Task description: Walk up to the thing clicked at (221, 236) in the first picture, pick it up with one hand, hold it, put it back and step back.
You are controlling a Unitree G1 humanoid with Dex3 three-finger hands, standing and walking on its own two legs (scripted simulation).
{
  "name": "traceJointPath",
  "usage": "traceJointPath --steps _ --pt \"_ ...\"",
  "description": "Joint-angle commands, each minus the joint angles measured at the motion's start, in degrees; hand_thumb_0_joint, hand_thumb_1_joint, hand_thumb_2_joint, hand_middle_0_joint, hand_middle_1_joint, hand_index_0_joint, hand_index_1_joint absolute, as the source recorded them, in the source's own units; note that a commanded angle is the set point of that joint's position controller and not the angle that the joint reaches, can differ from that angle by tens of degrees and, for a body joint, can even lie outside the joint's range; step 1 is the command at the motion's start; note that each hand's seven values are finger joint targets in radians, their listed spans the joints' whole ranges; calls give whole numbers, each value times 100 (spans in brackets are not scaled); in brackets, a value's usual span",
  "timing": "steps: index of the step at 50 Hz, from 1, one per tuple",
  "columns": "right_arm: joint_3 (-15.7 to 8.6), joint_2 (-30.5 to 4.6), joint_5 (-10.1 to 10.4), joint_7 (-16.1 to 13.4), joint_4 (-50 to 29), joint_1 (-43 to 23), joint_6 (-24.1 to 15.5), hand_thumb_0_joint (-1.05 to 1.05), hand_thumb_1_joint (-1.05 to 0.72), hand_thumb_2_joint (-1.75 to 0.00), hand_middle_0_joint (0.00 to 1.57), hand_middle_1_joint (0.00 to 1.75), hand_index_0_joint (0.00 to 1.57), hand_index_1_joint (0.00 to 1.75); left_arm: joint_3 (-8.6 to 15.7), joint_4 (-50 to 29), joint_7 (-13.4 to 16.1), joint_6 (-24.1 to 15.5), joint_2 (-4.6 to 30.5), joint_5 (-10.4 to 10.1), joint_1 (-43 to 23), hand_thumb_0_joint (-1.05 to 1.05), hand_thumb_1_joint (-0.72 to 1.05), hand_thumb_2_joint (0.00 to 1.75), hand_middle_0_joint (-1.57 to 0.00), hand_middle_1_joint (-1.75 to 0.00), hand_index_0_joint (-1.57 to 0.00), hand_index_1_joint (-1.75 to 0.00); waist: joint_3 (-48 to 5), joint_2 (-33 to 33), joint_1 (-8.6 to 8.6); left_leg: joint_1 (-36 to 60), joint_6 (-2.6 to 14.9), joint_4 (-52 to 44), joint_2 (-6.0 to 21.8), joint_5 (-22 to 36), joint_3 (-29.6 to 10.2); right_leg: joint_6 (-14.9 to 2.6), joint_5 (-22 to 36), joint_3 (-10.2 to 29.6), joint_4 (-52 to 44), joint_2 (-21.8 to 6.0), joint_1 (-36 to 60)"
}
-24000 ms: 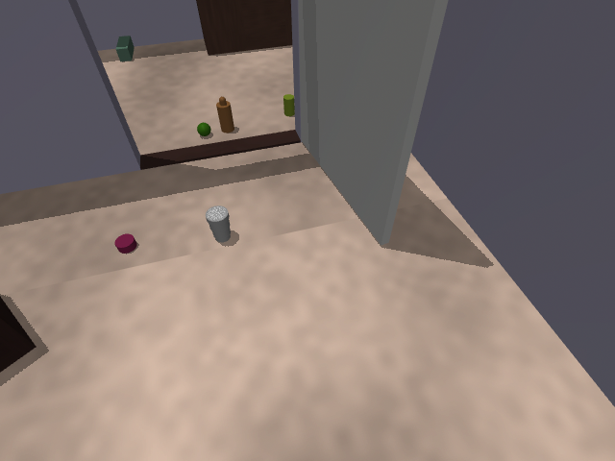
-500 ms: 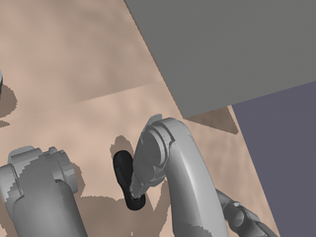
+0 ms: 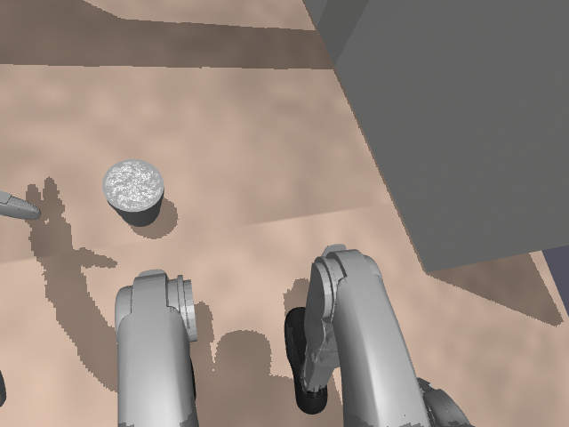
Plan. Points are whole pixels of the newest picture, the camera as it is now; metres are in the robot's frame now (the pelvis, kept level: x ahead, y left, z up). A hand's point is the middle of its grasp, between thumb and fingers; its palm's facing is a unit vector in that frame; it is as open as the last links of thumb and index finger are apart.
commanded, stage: home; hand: left
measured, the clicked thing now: (137, 199) +0.48 +0.19 -0.28
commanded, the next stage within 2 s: none
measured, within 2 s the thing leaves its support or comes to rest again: neither
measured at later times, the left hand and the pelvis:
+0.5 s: hand out of the picture +0.33 +0.26 +0.11, palm faces +0.18 -0.90 -0.40, open 16.9 cm; pelvis +0.04 -0.02 +0.21, yaw +6 degrees
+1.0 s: hand out of the picture +0.26 +0.20 +0.29, palm faces +0.22 -0.92 -0.31, open 17.3 cm; pelvis +0.10 -0.01 +0.36, yaw +7 degrees
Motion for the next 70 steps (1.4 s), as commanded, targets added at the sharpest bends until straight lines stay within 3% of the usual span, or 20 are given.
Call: traceJointPath --steps 1,5,9,15,21,23,24,28,29,31,32,34,36,39,42,47,55,58,67,70 --pt "-994 -1539 260 -148 -373 721 -13 0 -90 -90 20 30 20 30 -347 -1624 55 363 267 -166 -516 0 -52 8 -7 -7 -6 -7 -3824 2135 191 3471 -320 -2968 108 560 -84 -429 306 -312 -1195 192 1314" --pt "-1184 -1350 483 -260 -560 715 -10 0 -90 -90 20 30 20 30 -450 -2757 218 870 121 -332 158 0 -46 12 -8 -9 -8 -9 -4062 1207 351 3384 -151 -3443 61 97 45 -364 -6 -154 -2021 201 2368" --pt "-1279 -1163 639 -486 -733 561 -83 0 -90 -90 20 30 20 30 -429 -3845 473 1275 45 -460 685 0 -40 16 -9 -10 -9 -10 -4161 989 536 3929 -116 -4027 97 -226 128 -316 -254 -11 -2704 199 3065" --pt "-1279 -911 699 -797 -849 416 -355 0 -90 -90 20 30 20 30 -475 -4284 813 1685 -318 -558 1599 0 -45 12 -7 -8 -7 -8 -3715 1212 596 4978 -193 -4787 148 398 222 -343 115 122 -3458 152 3754" --pt "-1269 -705 721 -979 -923 352 -658 0 -90 -90 20 30 20 30 -835 -4079 961 2037 -1120 -736 2891 0 -48 11 -7 -8 -7 -8 -3275 854 685 5547 -179 -5473 104 852 490 -316 442 206 -4490 133 4999" --pt "-1256 -620 731 -1009 -983 370 -756 0 -90 -90 20 30 20 30 -1171 -4513 974 2110 -1495 -818 2827 0 -48 10 -7 -8 -7 -8 -3407 711 648 5934 -181 -5669 94 1198 528 -307 787 218 -4808 135 5512" --pt "-1265 -637 736 -1035 -965 391 -792 0 -90 -90 20 30 20 30 -1043 -4320 1025 2197 -1398 -831 3197 0 -49 10 -7 -8 -7 -8 -3285 638 688 6000 -170 -5764 89 1335 578 -292 910 243 -4978 131 5820" --pt "-1195 -508 741 -1115 -1046 417 -932 0 -90 -90 20 30 20 30 -1246 -4721 1142 2428 -1651 -926 3595 0 -47 11 -8 -8 -8 -8 -3160 354 756 6436 -151 -6251 61 1743 644 -243 1369 301 -5608 111 6885" --pt "-1200 -508 742 -1144 -1006 452 -959 0 -90 -90 20 30 20 30 -1142 -4571 1191 2524 -1564 -923 3991 0 -50 9 -8 -8 -8 -8 -3026 333 786 6576 -152 -6380 74 1837 658 -235 1469 337 -5771 112 7078" --pt "-1169 -458 719 -1185 -1015 509 -1035 0 -90 -90 20 30 20 30 -1391 -5040 1227 2599 -1826 -962 3869 0 -51 9 -7 -7 -7 -8 -3026 525 736 7066 -183 -6657 91 2148 640 -261 1748 288 -5954 128 7284" --pt "-1158 -440 715 -1214 -1041 509 -1070 0 -90 -90 20 30 20 30 -1353 -5144 1262 2657 -1811 -963 4077 0 -52 8 -7 -7 -7 -7 -2997 560 803 7310 -201 -6799 99 2266 628 -270 1818 268 -6046 136 7404" --pt "-1148 -440 734 -1289 -1057 516 -1115 0 -90 -90 20 30 20 30 -1384 -4979 1335 2809 -1833 -982 4612 0 -53 8 -7 -7 -7 -7 -2592 510 831 7538 -210 -7112 89 2218 660 -246 1754 274 -6408 135 7656" --pt "-1122 -385 730 -1335 -1107 549 -1186 0 -90 -90 20 30 20 30 -1681 -5358 1366 2927 -2139 -1011 4714 0 -55 6 -6 -6 -6 -6 -2433 569 784 7881 -220 -7416 92 2241 673 -236 1796 259 -6713 136 7923" --pt "-1089 -347 742 -1436 -1178 571 -1275 0 -90 -90 20 30 20 30 -1686 -5763 1456 3103 -2133 -1036 5167 0 -54 7 -6 -6 -6 -7 -2094 626 850 8309 -244 -7916 76 2132 687 -222 1678 211 -7148 159 8271" --pt "-1065 -310 725 -1513 -1277 568 -1353 0 -90 -90 20 30 20 30 -1998 -6202 1482 3272 -2443 -1072 5640 0 -53 7 -6 -6 -6 -7 -1883 609 849 8777 -285 -8293 128 2430 624 -230 1870 97 -7369 220 8550" --pt "-1010 -237 692 -1613 -1442 489 -1520 0 -90 -90 20 30 20 30 -2146 -6801 1502 3496 -2617 -1096 6461 0 -55 5 -5 -5 -5 -5 -1230 473 879 8958 -281 -8751 138 2290 586 -221 1735 -9 -7760 266 8839" --pt "-1069 -277 616 -1615 -1531 488 -1774 0 -90 -90 20 30 20 30 -2157 -7317 1399 3539 -2751 -1066 6809 0 -57 5 -5 -5 -5 -5 -742 309 865 9209 -308 -9093 166 2294 576 -199 1676 -98 -8014 312 9022" --pt "-1094 -283 571 -1614 -1483 536 -1852 0 -90 -90 20 30 20 30 -2138 -7215 1374 3513 -2790 -1030 6686 0 -58 4 -5 -5 -5 -5 -846 243 795 9273 -292 -9013 124 2463 653 -198 1839 -47 -8051 295 9139" --pt "-1037 -247 533 -1591 -1401 406 -1996 0 -90 -90 20 30 20 30 -2049 -7176 1386 3510 -2737 -1018 6794 0 -57 5 -5 -5 -5 -5 -855 541 945 9390 -315 -9154 68 2318 665 -211 1713 -35 -8194 276 9324" --pt "-1055 -246 517 -1596 -1355 443 -2022 0 -90 -90 20 30 20 30 -2101 -7213 1372 3504 -2806 -1016 6705 0 -56 5 -5 -5 -5 -5 -999 423 884 9475 -310 -9109 79 2529 655 -203 1919 -47 -8192 284 9435"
